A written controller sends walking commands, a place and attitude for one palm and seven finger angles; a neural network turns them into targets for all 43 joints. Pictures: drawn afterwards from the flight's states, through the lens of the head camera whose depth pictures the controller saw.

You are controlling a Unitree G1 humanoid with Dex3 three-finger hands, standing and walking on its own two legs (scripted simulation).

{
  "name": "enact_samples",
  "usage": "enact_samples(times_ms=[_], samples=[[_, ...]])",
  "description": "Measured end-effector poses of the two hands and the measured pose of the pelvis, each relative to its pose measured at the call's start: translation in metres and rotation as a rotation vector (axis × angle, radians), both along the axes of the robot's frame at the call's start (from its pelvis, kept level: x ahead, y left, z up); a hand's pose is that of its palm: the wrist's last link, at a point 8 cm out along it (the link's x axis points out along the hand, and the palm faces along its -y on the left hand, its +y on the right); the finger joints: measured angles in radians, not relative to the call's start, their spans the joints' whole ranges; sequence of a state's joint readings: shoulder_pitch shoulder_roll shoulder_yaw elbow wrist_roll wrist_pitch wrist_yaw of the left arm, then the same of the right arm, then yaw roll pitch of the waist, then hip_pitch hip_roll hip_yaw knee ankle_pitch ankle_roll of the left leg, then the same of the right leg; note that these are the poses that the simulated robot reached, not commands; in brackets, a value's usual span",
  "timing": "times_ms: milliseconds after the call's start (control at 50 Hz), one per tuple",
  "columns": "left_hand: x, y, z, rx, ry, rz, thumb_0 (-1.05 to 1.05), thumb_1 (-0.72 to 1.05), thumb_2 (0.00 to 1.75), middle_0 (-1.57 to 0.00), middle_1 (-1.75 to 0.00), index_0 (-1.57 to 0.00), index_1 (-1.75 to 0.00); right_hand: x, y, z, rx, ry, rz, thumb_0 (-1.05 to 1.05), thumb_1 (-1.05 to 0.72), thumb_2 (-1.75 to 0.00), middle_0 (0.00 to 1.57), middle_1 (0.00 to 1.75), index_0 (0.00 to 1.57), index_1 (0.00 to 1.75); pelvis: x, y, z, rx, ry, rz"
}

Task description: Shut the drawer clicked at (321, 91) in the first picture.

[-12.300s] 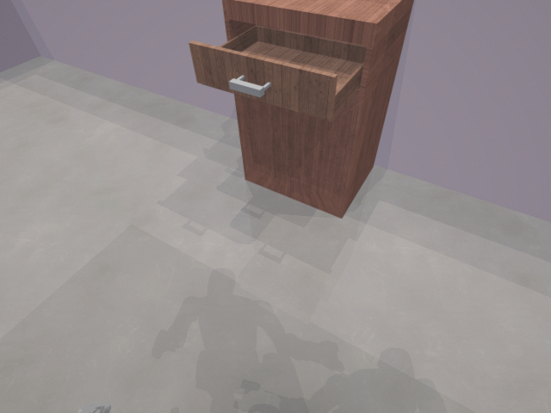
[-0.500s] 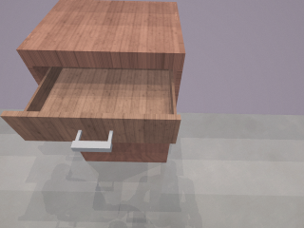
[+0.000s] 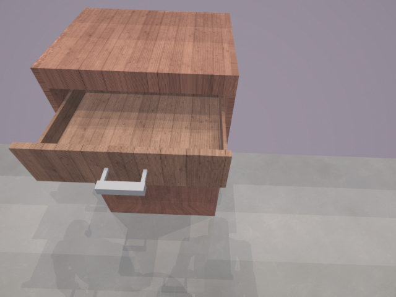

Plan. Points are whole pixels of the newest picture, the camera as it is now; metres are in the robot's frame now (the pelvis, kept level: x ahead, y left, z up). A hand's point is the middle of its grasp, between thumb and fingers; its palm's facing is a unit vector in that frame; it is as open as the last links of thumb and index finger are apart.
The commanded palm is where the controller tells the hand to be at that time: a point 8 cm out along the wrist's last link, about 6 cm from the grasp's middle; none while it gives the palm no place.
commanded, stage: come to a stop and stand still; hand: left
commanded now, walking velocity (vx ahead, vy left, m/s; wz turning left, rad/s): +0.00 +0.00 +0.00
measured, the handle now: (123, 180) +0.38 +0.21 -0.03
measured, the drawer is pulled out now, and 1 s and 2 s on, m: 0.23 0.23 0.23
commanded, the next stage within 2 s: look again from close up in 0.14 s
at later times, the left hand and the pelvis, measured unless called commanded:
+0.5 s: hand out of the picture +0.06 +0.20 -0.18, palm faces +0.00 -0.97 -0.24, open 7.4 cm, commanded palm none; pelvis +0.01 +0.01 -0.01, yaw +0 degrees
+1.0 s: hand (101, 277) +0.17 +0.21 -0.06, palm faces +0.24 -0.96 -0.13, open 7.2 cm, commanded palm +0.10 +0.25 -0.06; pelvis +0.00 +0.02 -0.01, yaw +3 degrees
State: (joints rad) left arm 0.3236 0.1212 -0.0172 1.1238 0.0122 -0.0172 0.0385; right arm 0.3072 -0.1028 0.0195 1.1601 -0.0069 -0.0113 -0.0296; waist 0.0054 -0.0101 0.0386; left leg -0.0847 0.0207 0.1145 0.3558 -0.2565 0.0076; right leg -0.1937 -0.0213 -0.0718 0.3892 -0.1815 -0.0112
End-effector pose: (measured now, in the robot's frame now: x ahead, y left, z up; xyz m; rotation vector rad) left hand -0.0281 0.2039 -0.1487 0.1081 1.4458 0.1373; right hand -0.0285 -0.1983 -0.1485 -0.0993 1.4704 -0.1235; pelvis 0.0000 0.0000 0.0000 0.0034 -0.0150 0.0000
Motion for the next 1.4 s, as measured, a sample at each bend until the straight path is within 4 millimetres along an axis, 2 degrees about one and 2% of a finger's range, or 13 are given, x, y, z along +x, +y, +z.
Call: enact_samples(times_ms=[160, 360, 500, 660, 860, 900, 1000, 1040, 1080, 1160, 1260, 1320, 1400], samples=[[0.003, 0.005, -0.006, 0.021, -0.012, -0.038, 0.01, 0.91, 0.9, -0.2, -0.3, -0.2, -0.3, 0.019, -0.016, -0.008, -0.033, -0.053, -0.004, 0.01, -0.91, -0.9, 0.2, 0.3, 0.2, 0.3, -0.003, -0.001, -0.011, -0.003, 0.037, 0.012], [0.054, 0.032, -0.004, 0.073, -0.124, -0.048, 0.02, 0.91, 0.9, -0.2, -0.3, -0.2, -0.3, 0.064, -0.023, -0.006, -0.069, -0.156, 0.026, 0.0, -0.92, -0.9, 0.2, 0.3, 0.2, 0.3, 0.008, 0.008, -0.012, -0.007, 0.022, 0.006], [0.082, 0.043, 0.001, 0.087, -0.191, -0.066, 0.01, 0.91, 0.9, -0.2, -0.3, -0.2, -0.3, 0.08, -0.018, -0.003, -0.072, -0.19, 0.034, 0.0, -0.92, -0.9, 0.2, 0.3, 0.2, 0.3, 0.011, 0.014, -0.011, -0.004, 0.005, -0.002], [0.085, 0.046, 0.002, 0.076, -0.184, -0.075, 0.01, 0.91, 0.9, -0.2, -0.3, -0.2, -0.3, 0.074, -0.011, -0.002, -0.071, -0.167, 0.03, 0.0, -0.92, -0.9, 0.2, 0.3, 0.2, 0.3, 0.011, 0.021, -0.009, -0.003, -0.001, -0.007], [0.061, 0.049, -0.002, 0.07, -0.106, -0.064, 0.01, 0.91, 0.9, -0.2, -0.3, -0.2, -0.3, 0.046, 0.0, -0.004, -0.056, -0.09, 0.009, 0.0, -0.91, -0.9, 0.2, 0.3, 0.2, 0.3, 0.01, 0.026, -0.008, -0.008, -0.004, -0.01], [0.082, 0.054, 0.017, 0.074, -0.261, 0.034, 0.02, 0.91, 0.9, -0.2, -0.3, -0.21, -0.3, 0.049, -0.002, 0.002, -0.074, -0.171, 0.01, 0.01, -0.92, -0.9, 0.2, 0.3, 0.2, 0.3, 0.008, 0.026, -0.009, -0.005, 0.006, 0.0], [0.165, 0.05, 0.104, 0.1, -0.889, 0.068, 0.02, 0.91, 0.9, -0.23, -0.34, -0.24, -0.34, 0.09, -0.014, 0.018, -0.094, -0.491, 0.064, 0.01, -0.92, -0.9, 0.2, 0.3, 0.2, 0.3, 0.001, 0.022, -0.015, 0.011, 0.047, 0.053], [0.186, 0.045, 0.132, 0.07, -1.109, 0.044, 0.02, 0.91, 0.9, -0.26, -0.36, -0.26, -0.37, 0.114, -0.021, 0.025, -0.097, -0.602, 0.094, 0.01, -0.91, -0.9, 0.2, 0.3, 0.2, 0.3, -0.004, 0.018, -0.02, 0.004, 0.08, 0.054], [0.195, 0.036, 0.147, 0.018, -1.298, 0.0, 0.02, 0.91, 0.9, -0.28, -0.4, -0.29, -0.4, 0.139, -0.03, 0.032, -0.102, -0.711, 0.124, 0.01, -0.91, -0.9, 0.2, 0.3, 0.2, 0.3, -0.011, 0.013, -0.03, 0.004, 0.122, 0.048], [0.181, 0.017, 0.139, -0.064, -1.48, -0.132, 0.01, 0.91, 0.9, -0.35, -0.47, -0.35, -0.47, 0.188, -0.045, 0.043, -0.117, -0.904, 0.197, 0.01, -0.91, -0.9, 0.2, 0.3, 0.2, 0.3, -0.025, 0.0, -0.057, 0.007, 0.185, 0.043], [0.145, 0.021, 0.102, -0.05, -1.36, -0.09, 0.01, 0.9, 0.9, -0.45, -0.57, -0.46, -0.57, 0.23, -0.05, 0.047, -0.122, -1.038, 0.261, 0.01, -0.91, -0.9, 0.2, 0.3, 0.2, 0.3, -0.034, -0.015, -0.081, 0.005, 0.221, 0.06], [0.132, 0.03, 0.104, 0.028, -1.352, -0.035, 0.02, 0.9, 0.9, -0.51, -0.64, -0.51, -0.64, 0.239, -0.046, 0.042, -0.102, -1.052, 0.285, 0.01, -0.91, -0.9, 0.2, 0.3, 0.2, 0.3, -0.034, -0.023, -0.085, -0.01, 0.223, 0.078], [0.14, 0.032, 0.128, 0.067, -1.451, -0.075, 0.02, 0.9, 0.9, -0.59, -0.72, -0.59, -0.72, 0.232, -0.037, 0.026, -0.057, -1.001, 0.301, 0.01, -0.91, -0.9, 0.2, 0.3, 0.2, 0.3, -0.033, -0.031, -0.085, -0.03, 0.221, 0.099]])
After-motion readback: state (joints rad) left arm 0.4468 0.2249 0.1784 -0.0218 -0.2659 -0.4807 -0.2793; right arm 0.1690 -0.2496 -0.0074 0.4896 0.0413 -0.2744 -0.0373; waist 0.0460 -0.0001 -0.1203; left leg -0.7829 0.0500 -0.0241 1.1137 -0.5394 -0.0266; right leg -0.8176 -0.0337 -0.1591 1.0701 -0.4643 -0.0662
